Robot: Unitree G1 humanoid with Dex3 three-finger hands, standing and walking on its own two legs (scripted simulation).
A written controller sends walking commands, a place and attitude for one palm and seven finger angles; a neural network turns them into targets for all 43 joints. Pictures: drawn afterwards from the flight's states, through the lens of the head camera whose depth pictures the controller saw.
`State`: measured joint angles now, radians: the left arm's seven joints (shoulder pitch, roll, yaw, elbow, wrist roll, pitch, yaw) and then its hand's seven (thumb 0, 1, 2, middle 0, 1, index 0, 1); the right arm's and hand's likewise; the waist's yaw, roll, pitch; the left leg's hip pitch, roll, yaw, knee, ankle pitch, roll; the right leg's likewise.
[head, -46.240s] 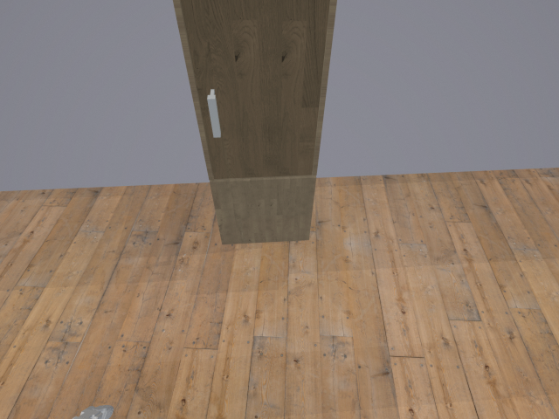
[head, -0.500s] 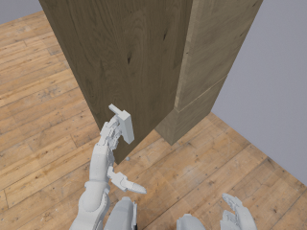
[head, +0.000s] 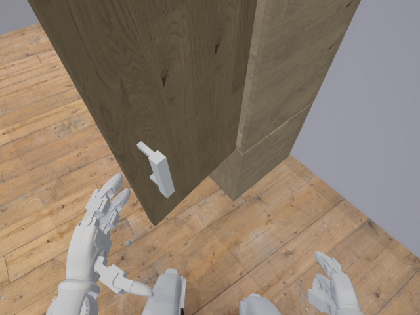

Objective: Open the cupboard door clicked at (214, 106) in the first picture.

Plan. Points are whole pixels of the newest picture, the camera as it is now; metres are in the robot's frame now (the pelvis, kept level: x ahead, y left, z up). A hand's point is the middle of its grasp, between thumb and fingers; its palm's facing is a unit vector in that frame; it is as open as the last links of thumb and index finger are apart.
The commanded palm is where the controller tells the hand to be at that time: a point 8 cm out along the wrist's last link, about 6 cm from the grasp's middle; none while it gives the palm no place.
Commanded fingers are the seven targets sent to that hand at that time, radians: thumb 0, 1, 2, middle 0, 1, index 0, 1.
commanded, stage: slide the hand sideways off the handle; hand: left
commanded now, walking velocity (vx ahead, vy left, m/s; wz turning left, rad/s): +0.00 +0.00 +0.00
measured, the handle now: (155, 170) +0.37 +0.13 +0.05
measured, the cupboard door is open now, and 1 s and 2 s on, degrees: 98 98 98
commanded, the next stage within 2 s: draw the hand back to the body in 0.12 s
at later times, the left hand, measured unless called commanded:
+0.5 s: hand (90, 248) +0.21 +0.19 +0.10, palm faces +0.01 -1.00 -0.05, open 16.3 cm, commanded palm +0.18 +0.24 +0.10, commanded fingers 0.00 -0.50 0.30 -0.15 -0.30 -0.15 -0.30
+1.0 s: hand (18, 227) +0.21 +0.24 +0.17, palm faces +0.25 -0.89 -0.39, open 14.1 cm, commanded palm +0.17 +0.29 +0.21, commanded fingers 0.00 0.20 0.60 -0.17 -0.30 -0.17 -0.30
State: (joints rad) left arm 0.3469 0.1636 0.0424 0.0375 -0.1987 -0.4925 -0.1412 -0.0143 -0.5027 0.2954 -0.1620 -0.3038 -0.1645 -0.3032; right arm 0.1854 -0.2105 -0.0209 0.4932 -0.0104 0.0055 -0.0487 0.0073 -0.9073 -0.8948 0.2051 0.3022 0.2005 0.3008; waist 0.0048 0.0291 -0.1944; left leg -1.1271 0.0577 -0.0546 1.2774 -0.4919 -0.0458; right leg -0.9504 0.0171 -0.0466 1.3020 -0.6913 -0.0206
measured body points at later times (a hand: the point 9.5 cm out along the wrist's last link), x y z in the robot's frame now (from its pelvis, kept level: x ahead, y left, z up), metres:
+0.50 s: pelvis -0.01 +0.02 +0.02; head +0.05 +0.02 +0.47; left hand +0.20 +0.24 +0.11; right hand +0.17 -0.20 -0.06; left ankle +0.06 +0.15 -0.62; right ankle -0.03 -0.11 -0.62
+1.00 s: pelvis +0.02 +0.02 +0.09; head +0.02 +0.01 +0.54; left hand +0.19 +0.29 +0.20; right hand +0.21 -0.20 +0.02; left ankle +0.06 +0.15 -0.62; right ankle -0.03 -0.11 -0.62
